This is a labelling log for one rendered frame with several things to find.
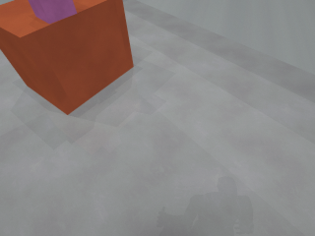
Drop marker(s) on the pedestal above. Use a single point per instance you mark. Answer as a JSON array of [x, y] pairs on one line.
[[69, 61]]

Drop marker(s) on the carton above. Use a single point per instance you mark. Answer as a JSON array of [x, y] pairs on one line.
[[52, 11]]

